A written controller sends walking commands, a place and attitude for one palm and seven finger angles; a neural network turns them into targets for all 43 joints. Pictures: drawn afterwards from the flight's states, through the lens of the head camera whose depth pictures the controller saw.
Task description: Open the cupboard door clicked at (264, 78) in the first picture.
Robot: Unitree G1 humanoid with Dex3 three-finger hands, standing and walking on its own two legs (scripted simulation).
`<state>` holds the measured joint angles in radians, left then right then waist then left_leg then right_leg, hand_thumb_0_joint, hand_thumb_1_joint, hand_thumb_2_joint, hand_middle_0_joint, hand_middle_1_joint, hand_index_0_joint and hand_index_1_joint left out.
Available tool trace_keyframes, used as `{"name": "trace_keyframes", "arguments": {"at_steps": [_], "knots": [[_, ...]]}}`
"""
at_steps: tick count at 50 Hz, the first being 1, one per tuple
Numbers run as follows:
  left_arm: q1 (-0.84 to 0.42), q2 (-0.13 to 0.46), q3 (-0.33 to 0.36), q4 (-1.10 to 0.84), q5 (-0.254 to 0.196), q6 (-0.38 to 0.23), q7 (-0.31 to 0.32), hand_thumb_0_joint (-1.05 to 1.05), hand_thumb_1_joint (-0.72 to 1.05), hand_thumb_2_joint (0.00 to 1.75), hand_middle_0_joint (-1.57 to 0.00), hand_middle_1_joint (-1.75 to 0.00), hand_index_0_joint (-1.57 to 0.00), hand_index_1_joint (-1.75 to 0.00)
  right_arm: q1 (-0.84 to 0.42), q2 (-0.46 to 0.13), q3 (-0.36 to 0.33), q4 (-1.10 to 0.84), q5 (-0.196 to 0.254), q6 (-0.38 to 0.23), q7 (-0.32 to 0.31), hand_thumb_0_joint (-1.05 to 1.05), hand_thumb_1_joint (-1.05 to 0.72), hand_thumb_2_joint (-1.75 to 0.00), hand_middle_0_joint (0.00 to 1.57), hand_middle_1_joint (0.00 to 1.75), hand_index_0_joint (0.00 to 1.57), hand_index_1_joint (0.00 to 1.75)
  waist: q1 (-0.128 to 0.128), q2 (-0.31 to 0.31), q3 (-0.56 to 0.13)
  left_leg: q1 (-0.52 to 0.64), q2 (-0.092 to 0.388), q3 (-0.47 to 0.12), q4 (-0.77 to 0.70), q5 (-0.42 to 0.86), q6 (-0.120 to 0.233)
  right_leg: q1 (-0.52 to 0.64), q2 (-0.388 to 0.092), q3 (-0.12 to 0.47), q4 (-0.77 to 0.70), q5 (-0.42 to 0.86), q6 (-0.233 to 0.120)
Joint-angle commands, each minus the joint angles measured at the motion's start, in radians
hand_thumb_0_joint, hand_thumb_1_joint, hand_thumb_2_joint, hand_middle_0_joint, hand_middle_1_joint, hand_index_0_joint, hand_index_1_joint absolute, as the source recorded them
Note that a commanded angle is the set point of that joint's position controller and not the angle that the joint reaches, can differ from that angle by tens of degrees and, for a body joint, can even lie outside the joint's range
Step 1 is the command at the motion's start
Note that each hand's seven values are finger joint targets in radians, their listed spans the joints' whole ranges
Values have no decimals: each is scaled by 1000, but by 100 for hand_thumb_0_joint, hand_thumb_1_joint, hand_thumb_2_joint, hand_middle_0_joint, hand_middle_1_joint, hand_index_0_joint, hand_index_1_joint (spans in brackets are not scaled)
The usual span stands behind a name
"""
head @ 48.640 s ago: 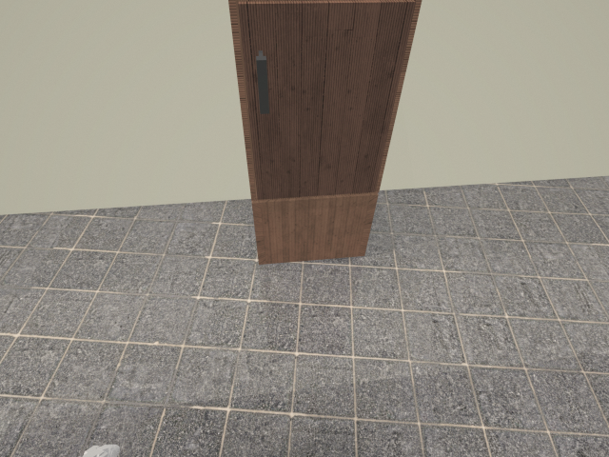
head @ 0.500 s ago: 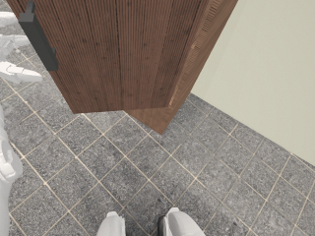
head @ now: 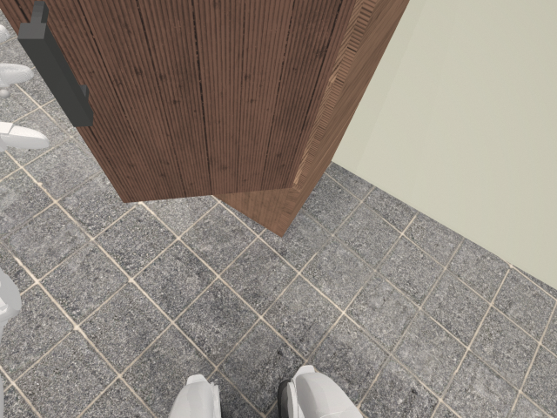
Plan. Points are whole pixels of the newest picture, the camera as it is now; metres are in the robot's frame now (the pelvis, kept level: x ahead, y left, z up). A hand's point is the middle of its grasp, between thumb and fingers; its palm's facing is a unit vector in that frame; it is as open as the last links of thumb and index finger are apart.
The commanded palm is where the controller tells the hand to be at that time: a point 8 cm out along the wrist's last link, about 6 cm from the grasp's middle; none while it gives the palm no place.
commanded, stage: move the hooked fingers beside the handle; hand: left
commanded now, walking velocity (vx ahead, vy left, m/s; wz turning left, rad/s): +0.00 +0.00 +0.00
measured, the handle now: (63, 69) +0.55 +0.23 +0.10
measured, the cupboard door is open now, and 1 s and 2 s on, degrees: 41 41 40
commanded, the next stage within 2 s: slide the fingers in behind the handle in 0.68 s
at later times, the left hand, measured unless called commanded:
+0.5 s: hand (3, 94) +0.51 +0.29 +0.10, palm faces +0.06 -1.00 +0.00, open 14.0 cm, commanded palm +0.50 +0.33 +0.10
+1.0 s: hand (12, 98) +0.50 +0.28 +0.10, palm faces +0.04 -1.00 +0.01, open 14.0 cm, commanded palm +0.49 +0.31 +0.10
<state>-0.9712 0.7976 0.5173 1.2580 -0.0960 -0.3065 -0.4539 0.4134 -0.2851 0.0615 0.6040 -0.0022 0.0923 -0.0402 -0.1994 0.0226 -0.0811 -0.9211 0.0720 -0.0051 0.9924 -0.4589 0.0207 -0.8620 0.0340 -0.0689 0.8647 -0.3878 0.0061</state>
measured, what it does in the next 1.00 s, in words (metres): stands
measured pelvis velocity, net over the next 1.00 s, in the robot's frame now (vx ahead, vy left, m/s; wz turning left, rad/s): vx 0.00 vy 0.01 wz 0.00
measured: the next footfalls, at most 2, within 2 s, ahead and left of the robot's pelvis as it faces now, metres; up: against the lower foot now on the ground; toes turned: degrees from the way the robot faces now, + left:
none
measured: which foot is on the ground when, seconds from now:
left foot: down 0.00-1.00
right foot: down 0.00-1.00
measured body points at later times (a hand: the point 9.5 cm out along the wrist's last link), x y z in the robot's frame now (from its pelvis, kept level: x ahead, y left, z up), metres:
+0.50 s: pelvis +0.00 +0.00 +0.00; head +0.14 +0.04 +0.42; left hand +0.50 +0.34 +0.11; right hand -0.02 -0.27 -0.10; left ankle +0.00 +0.10 -0.68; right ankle +0.01 -0.13 -0.68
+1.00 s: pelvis +0.00 +0.01 +0.00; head +0.13 +0.04 +0.43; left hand +0.50 +0.33 +0.11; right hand -0.01 -0.26 -0.10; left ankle +0.00 +0.10 -0.68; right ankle +0.01 -0.13 -0.68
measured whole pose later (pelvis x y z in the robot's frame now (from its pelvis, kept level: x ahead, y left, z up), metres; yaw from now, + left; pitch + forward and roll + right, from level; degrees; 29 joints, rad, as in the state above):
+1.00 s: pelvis +0.00 +0.01 +0.00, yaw +0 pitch +21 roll -5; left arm -0.94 0.73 0.49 1.21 -0.11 -0.29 -0.43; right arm 0.42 -0.28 0.06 0.61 -0.01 0.09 -0.03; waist -0.19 0.02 -0.10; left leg -0.91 0.07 -0.01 0.99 -0.46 0.03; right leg -0.84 0.03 -0.07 0.85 -0.39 0.01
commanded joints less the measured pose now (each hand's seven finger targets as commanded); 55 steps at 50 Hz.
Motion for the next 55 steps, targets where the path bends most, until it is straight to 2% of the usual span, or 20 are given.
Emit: {"name": "trace_keyframes", "arguments": {"at_steps": [1, 7, 9, 11, 16, 17, 19, 22, 24, 26, 29, 31, 38, 41, 43, 45, 49, 52, 53, 55], "knots": [[-386, 270, 11, -207, -33, -50, -10, 0, -50, 30, -30, -120, -30, -120, 194, -205, -71, -27, 2, -2, -18, 0, -90, -90, 20, 30, 20, 30, 2, 202, -466, 447, -26, -61, -92, 508, -1, 120, 38, 12, -68, 317, -17], [-451, 314, 22, -207, -16, -48, 9, 0, -50, 30, -30, -120, -30, -120, 195, -208, -64, -26, 3, -9, -23, 0, -90, -90, 20, 30, 20, 30, -9, 186, -449, 394, -31, -63, -95, 439, 6, 127, 36, 18, -65, 286, -17], [-474, 302, 15, -254, -17, -68, 14, 0, -50, 30, -30, -120, -30, -120, 197, -205, -67, -22, -2, -12, -21, 0, -90, -90, 20, 30, 20, 30, -7, 255, -507, 471, -27, -68, -88, 490, -4, 99, 36, 17, -61, 292, -20], [-435, 326, 46, -239, -20, -68, 13, 0, -50, 30, -30, -120, -30, -120, 199, -207, -68, -22, -2, -12, -19, 0, -90, -90, 20, 30, 20, 30, 8, 239, -519, 466, -27, -68, -85, 512, -6, 125, 38, 16, -58, 311, -21], [-410, 298, 12, -176, -12, -33, 7, 0, -50, 30, -30, -120, -30, -120, 193, -206, -60, -30, 3, -6, -19, 0, -90, -90, 20, 30, 20, 30, -4, 203, -439, 402, -30, -62, -96, 455, 2, 115, 38, 13, -67, 287, -17], [-430, 306, 14, -189, -11, -32, 8, 0, -50, 30, -30, -120, -30, -120, 194, -208, -63, -30, 3, -8, -20, 0, -90, -90, 20, 30, 20, 30, -11, 190, -441, 395, -28, -62, -95, 440, 5, 116, 38, 15, -69, 281, -15], [-443, 335, 46, -241, -17, -51, 9, 0, -50, 30, -30, -120, -30, -120, 204, -209, -67, -29, -2, -11, -21, 0, -90, -90, 20, 30, 20, 30, 6, 242, -516, 459, -27, -67, -91, 505, -3, 129, 38, 15, -61, 313, -19], [-412, 330, 43, -196, -21, -44, 1, 0, -50, 30, -30, -120, -30, -120, 198, -208, -64, -30, 2, -10, -19, 0, -90, -90, 20, 30, 20, 30, 0, 189, -468, 399, -29, -55, -88, 468, 4, 146, 40, 19, -67, 314, -15], [-414, 350, 54, -195, -17, -47, -1, 0, -50, 30, -30, -120, -30, -120, 198, -211, -63, -30, 1, -10, -20, 0, -90, -90, 20, 30, 20, 30, 5, 207, -469, 400, -29, -59, -91, 464, 3, 138, 39, 18, -63, 303, -18], [-407, 337, 38, -185, -15, -41, -5, 0, -50, 30, -30, -120, -30, -120, 198, -211, -61, -31, 3, -9, -22, 0, -90, -90, 20, 30, 20, 30, 0, 207, -448, 398, -28, -60, -93, 463, 2, 123, 39, 15, -65, 298, -18], [-406, 327, 43, -226, -25, -52, -11, 0, -50, 30, -30, -120, -30, -120, 203, -211, -68, -31, 0, -8, -18, 0, -90, -90, 20, 30, 20, 30, 5, 236, -504, 459, -25, -65, -87, 510, -4, 109, 41, 12, -61, 306, -19], [-418, 313, 31, -207, -30, -46, -16, 0, -50, 30, -30, -120, -30, -120, 202, -211, -65, -27, 1, -8, -19, 0, -90, -90, 20, 30, 20, 30, -6, 209, -468, 434, -25, -65, -87, 495, -1, 108, 41, 11, -63, 305, -17], [-413, 293, 31, -272, -37, -57, -10, 0, -50, 30, -30, -120, -30, -120, 208, -209, -71, -27, -5, -6, -16, 0, -90, -90, 20, 30, 20, 30, 10, 266, -517, 515, -21, -79, -89, 575, -14, 89, 42, 3, -56, 310, -25], [-389, 244, 7, -249, -42, -46, -6, 0, -50, 30, -30, -120, -30, -120, 198, -204, -73, -26, -3, -3, -10, 0, -90, -90, 20, 30, 20, 30, 4, 225, -484, 494, -22, -75, -91, 552, -12, 95, 44, 1, -67, 309, -19], [-371, 252, 19, -259, -42, -46, 3, 0, -50, 30, -30, -120, -30, -120, 200, -205, -74, -31, -3, -3, -10, 0, -90, -90, 20, 30, 20, 30, 16, 235, -483, 499, -23, -76, -95, 572, -11, 102, 44, 2, -64, 316, -25], [-398, 208, -16, -268, -41, -43, 15, 0, -50, 30, -30, -120, -30, -120, 193, -200, -74, -27, -4, -5, -6, 0, -90, -90, 20, 30, 20, 30, 2, 233, -465, 497, -23, -75, -99, 540, -12, 86, 42, 0, -71, 298, -20], [-404, 237, 13, -288, -39, -57, 37, 0, -50, 30, -30, -120, -30, -120, 188, -201, -76, -25, -4, -8, -7, 0, -90, -90, 20, 30, 20, 30, 8, 221, -490, 494, -25, -74, -101, 539, -11, 115, 40, 6, -67, 315, -22], [-389, 182, -23, -267, -34, -54, 50, 0, -50, 30, -30, -120, -30, -120, 182, -195, -76, -26, -4, -11, -4, 0, -90, -90, 20, 30, 20, 30, 3, 199, -442, 475, -25, -74, -108, 505, -10, 105, 39, 3, -71, 294, -21], [-385, 176, -20, -279, -39, -62, 53, 0, -50, 30, -30, -120, -30, -120, 183, -194, -76, -30, -5, -13, -3, 0, -90, -90, 20, 30, 20, 30, 13, 224, -454, 486, -28, -73, -108, 519, -11, 108, 40, 4, -68, 295, -26], [-391, 185, -12, -269, -34, -61, 63, 0, -50, 30, -30, -120, -30, -120, 180, -195, -77, -29, -4, -14, -2, 0, -90, -90, 20, 30, 20, 30, 9, 196, -467, 472, -29, -70, -106, 503, -8, 122, 38, 7, -68, 303, -21]]}}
